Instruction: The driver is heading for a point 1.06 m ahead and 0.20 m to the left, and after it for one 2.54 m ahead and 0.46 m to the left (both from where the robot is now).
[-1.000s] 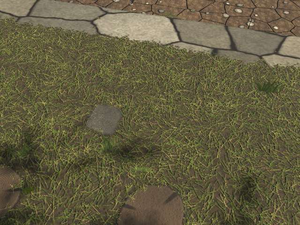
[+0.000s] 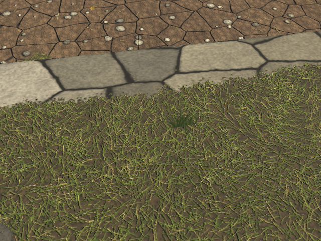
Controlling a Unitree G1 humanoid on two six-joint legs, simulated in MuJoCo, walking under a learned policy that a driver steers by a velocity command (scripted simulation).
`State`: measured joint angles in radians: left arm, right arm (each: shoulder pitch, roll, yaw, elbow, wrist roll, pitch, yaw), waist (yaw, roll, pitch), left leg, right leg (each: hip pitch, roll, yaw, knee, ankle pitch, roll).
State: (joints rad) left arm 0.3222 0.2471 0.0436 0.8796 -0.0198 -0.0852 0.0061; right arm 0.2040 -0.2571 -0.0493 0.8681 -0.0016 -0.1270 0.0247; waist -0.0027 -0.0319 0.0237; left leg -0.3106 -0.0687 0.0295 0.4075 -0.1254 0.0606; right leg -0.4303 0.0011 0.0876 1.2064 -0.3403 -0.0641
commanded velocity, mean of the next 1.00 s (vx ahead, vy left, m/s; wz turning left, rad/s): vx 0.50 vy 0.00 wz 0.37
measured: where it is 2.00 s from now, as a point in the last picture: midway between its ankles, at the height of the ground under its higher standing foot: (118, 132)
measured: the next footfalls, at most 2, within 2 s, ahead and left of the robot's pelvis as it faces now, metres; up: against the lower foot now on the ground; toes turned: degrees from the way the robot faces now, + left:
right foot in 0.34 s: +0.36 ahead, -0.15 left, +0.00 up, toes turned +7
left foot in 0.86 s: +0.56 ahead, +0.19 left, +0.00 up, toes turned +28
